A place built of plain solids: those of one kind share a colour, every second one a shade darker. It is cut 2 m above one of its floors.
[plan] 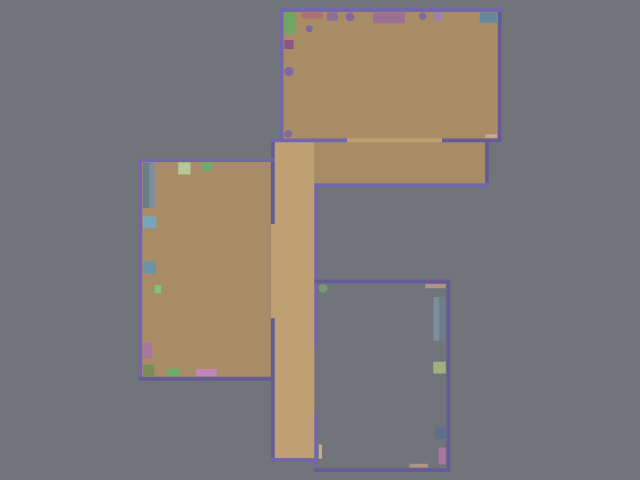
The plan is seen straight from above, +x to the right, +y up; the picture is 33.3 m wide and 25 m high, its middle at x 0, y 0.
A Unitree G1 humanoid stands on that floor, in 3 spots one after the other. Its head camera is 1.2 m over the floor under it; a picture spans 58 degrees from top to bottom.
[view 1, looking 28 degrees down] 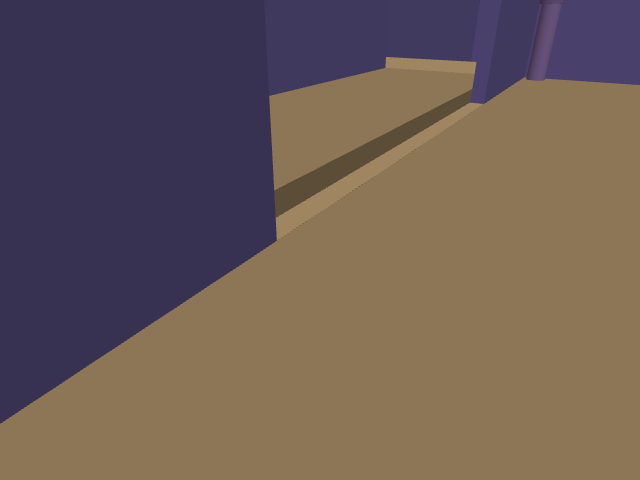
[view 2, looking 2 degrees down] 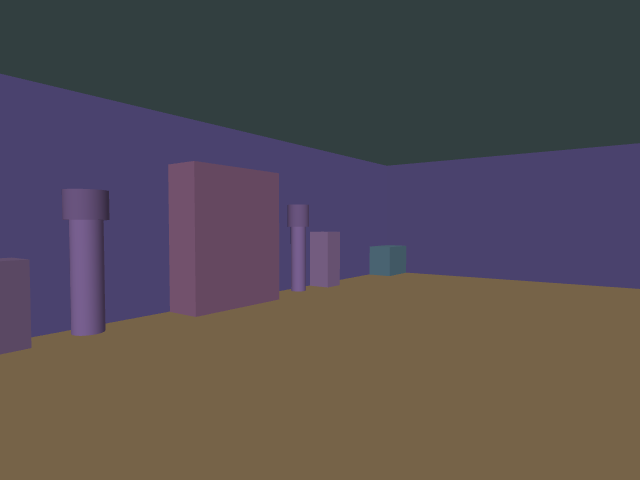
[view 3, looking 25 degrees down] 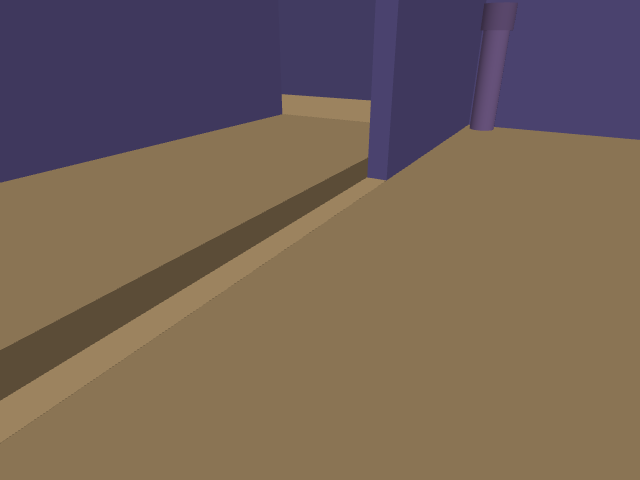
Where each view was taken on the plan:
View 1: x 8.13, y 6.70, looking -148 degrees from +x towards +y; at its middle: floor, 2.56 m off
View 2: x -0.81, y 6.70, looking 36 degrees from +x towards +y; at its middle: side_table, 8.36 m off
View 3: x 5.08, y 6.70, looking -150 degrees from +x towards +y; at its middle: floor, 2.84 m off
